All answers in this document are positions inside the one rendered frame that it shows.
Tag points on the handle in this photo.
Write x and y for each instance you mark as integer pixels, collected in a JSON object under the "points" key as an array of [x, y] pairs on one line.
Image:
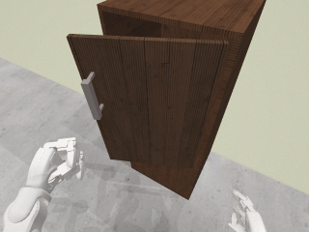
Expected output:
{"points": [[91, 98]]}

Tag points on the right robot hand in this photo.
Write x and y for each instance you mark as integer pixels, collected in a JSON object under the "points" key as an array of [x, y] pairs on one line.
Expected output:
{"points": [[250, 220]]}

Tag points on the cupboard door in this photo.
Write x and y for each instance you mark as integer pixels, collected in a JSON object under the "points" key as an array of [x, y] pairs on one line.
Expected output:
{"points": [[157, 93]]}

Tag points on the left robot hand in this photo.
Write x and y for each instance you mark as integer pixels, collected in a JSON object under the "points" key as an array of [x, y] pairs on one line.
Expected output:
{"points": [[48, 169]]}

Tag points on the left robot forearm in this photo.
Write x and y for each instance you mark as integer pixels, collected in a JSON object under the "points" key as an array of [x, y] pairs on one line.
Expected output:
{"points": [[28, 212]]}

